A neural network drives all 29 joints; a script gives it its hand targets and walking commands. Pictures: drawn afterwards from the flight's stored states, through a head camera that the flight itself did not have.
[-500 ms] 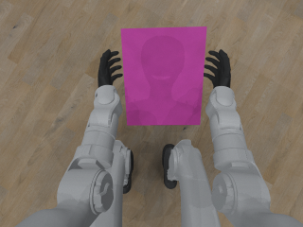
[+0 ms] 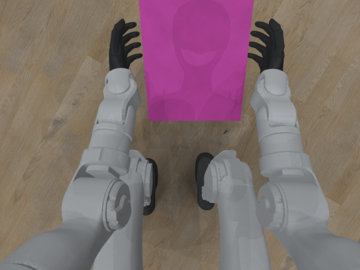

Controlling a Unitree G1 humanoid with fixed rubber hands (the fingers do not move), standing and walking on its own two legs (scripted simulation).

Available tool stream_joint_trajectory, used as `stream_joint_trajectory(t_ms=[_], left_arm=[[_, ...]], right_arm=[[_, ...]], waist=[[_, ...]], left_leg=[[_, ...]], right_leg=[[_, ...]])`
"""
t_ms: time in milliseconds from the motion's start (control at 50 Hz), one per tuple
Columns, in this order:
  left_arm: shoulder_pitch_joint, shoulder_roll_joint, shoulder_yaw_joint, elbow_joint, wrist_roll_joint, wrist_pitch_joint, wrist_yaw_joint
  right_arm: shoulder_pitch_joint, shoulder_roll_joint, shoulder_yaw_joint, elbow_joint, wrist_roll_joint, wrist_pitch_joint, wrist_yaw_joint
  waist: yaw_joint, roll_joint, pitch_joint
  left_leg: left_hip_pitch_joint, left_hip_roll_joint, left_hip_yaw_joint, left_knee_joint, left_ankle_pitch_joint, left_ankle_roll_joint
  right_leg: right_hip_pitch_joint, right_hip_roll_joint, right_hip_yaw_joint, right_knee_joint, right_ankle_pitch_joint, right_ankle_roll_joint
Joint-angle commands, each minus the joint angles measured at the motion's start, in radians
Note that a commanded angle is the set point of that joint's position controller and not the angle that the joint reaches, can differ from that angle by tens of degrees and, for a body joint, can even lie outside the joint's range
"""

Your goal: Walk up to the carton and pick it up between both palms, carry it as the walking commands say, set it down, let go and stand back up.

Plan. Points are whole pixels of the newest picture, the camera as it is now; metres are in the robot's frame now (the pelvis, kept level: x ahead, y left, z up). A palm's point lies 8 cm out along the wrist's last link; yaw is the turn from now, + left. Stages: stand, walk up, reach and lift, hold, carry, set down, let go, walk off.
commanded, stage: set down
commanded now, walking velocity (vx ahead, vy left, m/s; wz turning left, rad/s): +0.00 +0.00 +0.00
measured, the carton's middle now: (194, 58) +0.52 -0.04 -0.23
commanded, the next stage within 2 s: none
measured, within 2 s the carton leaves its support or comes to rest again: neither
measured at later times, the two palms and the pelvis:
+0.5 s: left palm (132, 65) +0.51 +0.11 -0.23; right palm (254, 65) +0.50 -0.18 -0.24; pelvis -0.03 +0.00 -0.06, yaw -1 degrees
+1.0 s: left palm (129, 60) +0.53 +0.12 -0.26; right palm (247, 66) +0.51 -0.18 -0.28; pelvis -0.02 +0.01 -0.09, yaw -1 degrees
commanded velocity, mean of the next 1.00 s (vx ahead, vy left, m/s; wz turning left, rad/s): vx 0.00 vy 0.00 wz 0.00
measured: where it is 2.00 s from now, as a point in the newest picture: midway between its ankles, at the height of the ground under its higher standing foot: (176, 193)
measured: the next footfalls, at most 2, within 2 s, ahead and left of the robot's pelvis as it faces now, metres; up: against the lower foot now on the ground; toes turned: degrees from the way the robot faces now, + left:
none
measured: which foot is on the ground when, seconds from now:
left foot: down 0.00-1.00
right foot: down 0.00-1.00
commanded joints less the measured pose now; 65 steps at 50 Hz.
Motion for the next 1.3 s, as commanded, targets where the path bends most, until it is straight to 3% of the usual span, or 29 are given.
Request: stream_joint_trajectory(t_ms=[0,80,120,140,220,240,280,340,360,460,500,540,580,600,620,640,700,760,820,860,900,920,1020,1140,1280], left_arm=[[-0.606,-0.669,-0.443,0.014,-0.031,-0.021,-0.282],[-0.591,-0.659,-0.377,0.052,-0.001,-0.011,-0.305],[-0.633,-0.66,-0.397,0.0,-0.023,-0.018,-0.31],[-0.659,-0.647,-0.409,-0.009,-0.038,-0.02,-0.311],[-0.753,-0.597,-0.475,-0.127,-0.106,-0.029,-0.295],[-0.753,-0.581,-0.492,-0.122,-0.12,-0.03,-0.289],[-0.797,-0.551,-0.508,-0.127,-0.135,-0.032,-0.271],[-0.83,-0.533,-0.537,-0.118,-0.162,-0.032,-0.257],[-0.846,-0.524,-0.542,-0.133,-0.173,-0.033,-0.253],[-0.92,-0.498,-0.565,-0.119,-0.208,-0.022,-0.245],[-0.905,-0.538,-0.533,-0.063,-0.208,-0.017,-0.257],[-0.849,-0.586,-0.45,0.097,-0.16,0.015,-0.292],[-0.801,-0.605,-0.369,0.203,-0.114,0.051,-0.336],[-0.805,-0.612,-0.336,0.205,-0.098,0.063,-0.355],[-0.831,-0.633,-0.331,0.177,-0.105,0.068,-0.367],[-0.852,-0.642,-0.321,0.165,-0.101,0.07,-0.372],[-0.952,-0.682,-0.38,0.024,-0.169,0.042,-0.367],[-0.925,-0.668,-0.387,0.089,-0.18,0.032,-0.362],[-0.824,-0.628,-0.281,0.248,-0.101,0.05,-0.386],[-0.81,-0.614,-0.235,0.265,-0.064,0.06,-0.403],[-0.816,-0.627,-0.22,0.263,-0.064,0.061,-0.41],[-0.833,-0.638,-0.227,0.241,-0.076,0.059,-0.414],[-0.857,-0.666,-0.269,0.223,-0.11,0.054,-0.413],[-0.823,-0.683,-0.265,0.241,-0.093,0.056,-0.41],[-0.802,-0.682,-0.271,0.249,-0.097,0.053,-0.412]], right_arm=[[-0.645,0.8,0.5,0.101,0.05,-0.016,0.262],[-0.639,0.8,0.457,0.146,0.026,-0.008,0.285],[-0.661,0.807,0.48,0.097,0.045,-0.011,0.288],[-0.665,0.811,0.483,0.101,0.044,-0.011,0.287],[-0.774,0.785,0.574,-0.033,0.124,-0.018,0.273],[-0.789,0.773,0.592,-0.036,0.132,-0.019,0.267],[-0.864,0.726,0.61,-0.062,0.161,-0.024,0.254],[-0.88,0.682,0.611,-0.025,0.179,-0.024,0.237],[-0.91,0.673,0.625,-0.046,0.196,-0.025,0.234],[-0.948,0.643,0.609,0.044,0.23,-0.01,0.242],[-0.963,0.658,0.601,0.082,0.241,-0.005,0.262],[-0.985,0.666,0.566,0.17,0.217,0.006,0.304],[-0.992,0.647,0.51,0.212,0.177,0.022,0.347],[-1.032,0.653,0.502,0.169,0.176,0.023,0.361],[-1.074,0.658,0.498,0.107,0.176,0.019,0.367],[-1.126,0.656,0.504,0.052,0.185,0.011,0.371],[-1.227,0.673,0.565,-0.103,0.252,-0.02,0.351],[-1.193,0.657,0.571,-0.008,0.283,-0.029,0.345],[-1.135,0.634,0.505,0.137,0.239,-0.019,0.37],[-1.142,0.62,0.481,0.149,0.221,-0.012,0.387],[-1.152,0.613,0.465,0.131,0.209,-0.013,0.394],[-1.149,0.616,0.462,0.121,0.202,-0.012,0.393],[-1.078,0.604,0.421,0.173,0.187,-0.017,0.395],[-1.038,0.586,0.378,0.198,0.165,-0.019,0.418],[-0.982,0.583,0.357,0.224,0.149,-0.016,0.43]], waist=[[0.027,-0.037,-1.041],[0.034,-0.047,-0.988],[0.041,-0.05,-1.101],[0.03,-0.067,-1.117],[0.056,-0.068,-1.322],[0.045,-0.083,-1.336],[0.056,-0.077,-1.339],[0.036,-0.068,-1.343],[0.05,-0.065,-1.388],[0.038,-0.052,-1.42],[0.05,-0.051,-1.371],[0.072,-0.044,-1.165],[0.064,-0.042,-1.01],[0.079,-0.052,-0.994],[0.068,-0.056,-1.042],[0.078,-0.053,-1.052],[0.067,-0.084,-1.282],[0.072,-0.072,-1.211],[0.094,-0.067,-0.884],[0.108,-0.063,-0.775],[0.097,-0.073,-0.757],[0.077,-0.076,-0.776],[0.011,-0.03,-0.762],[0.005,0.013,-0.671],[-0.011,0.017,-0.632]], left_leg=[[0.301,-0.147,0.08,0.007,0.195,0.038],[0.254,-0.143,0.083,0.033,0.171,0.042],[0.284,-0.142,0.093,0.058,0.219,0.04],[0.278,-0.143,0.093,0.066,0.222,0.041],[0.342,-0.141,0.102,0.106,0.284,0.038],[0.342,-0.141,0.1,0.113,0.288,0.038],[0.369,-0.139,0.101,0.122,0.272,0.039],[0.386,-0.133,0.1,0.141,0.259,0.033],[0.408,-0.131,0.107,0.153,0.268,0.031],[0.466,-0.119,0.112,0.181,0.231,0.03],[0.471,-0.116,0.108,0.191,0.224,0.038],[0.381,-0.113,0.108,0.196,0.142,0.046],[0.309,-0.109,0.104,0.203,0.083,0.051],[0.291,-0.108,0.108,0.21,0.077,0.058],[0.303,-0.11,0.106,0.221,0.097,0.061],[0.299,-0.111,0.106,0.238,0.126,0.062],[0.363,-0.117,0.097,0.285,0.269,0.063],[0.334,-0.114,0.095,0.305,0.281,0.053],[0.218,-0.103,0.085,0.296,0.188,0.056],[0.183,-0.099,0.08,0.301,0.156,0.06],[0.17,-0.101,0.073,0.31,0.16,0.063],[0.173,-0.105,0.073,0.314,0.169,0.063],[0.228,-0.113,0.058,0.315,0.2,0.053],[0.234,-0.12,0.05,0.308,0.215,0.046],[0.206,-0.122,0.046,0.312,0.225,0.041]], right_leg=[[0.745,0.11,0.103,-0.043,0.28,0.08],[0.714,0.102,0.108,-0.023,0.255,0.077],[0.781,0.1,0.113,0.0,0.319,0.079],[0.791,0.098,0.109,0.009,0.333,0.079],[0.918,0.095,0.12,0.062,0.43,0.083],[0.935,0.092,0.115,0.076,0.45,0.086],[0.908,0.093,0.108,0.084,0.399,0.088],[0.923,0.089,0.104,0.102,0.386,0.081],[0.948,0.087,0.108,0.107,0.393,0.082],[0.943,0.08,0.093,0.148,0.333,0.072],[0.905,0.075,0.09,0.158,0.308,0.066],[0.808,0.067,0.09,0.164,0.224,0.058],[0.716,0.06,0.08,0.172,0.154,0.055],[0.714,0.059,0.083,0.174,0.146,0.055],[0.736,0.06,0.08,0.187,0.169,0.053],[0.74,0.059,0.084,0.199,0.195,0.053],[0.886,0.062,0.086,0.252,0.383,0.056],[0.863,0.061,0.088,0.271,0.422,0.063],[0.681,0.056,0.081,0.265,0.293,0.062],[0.616,0.058,0.086,0.266,0.24,0.056],[0.609,0.056,0.086,0.27,0.237,0.052],[0.628,0.057,0.086,0.273,0.258,0.052],[0.58,0.057,0.065,0.293,0.274,0.046],[0.475,0.054,0.056,0.302,0.252,0.038],[0.461,0.046,0.06,0.31,0.273,0.035]])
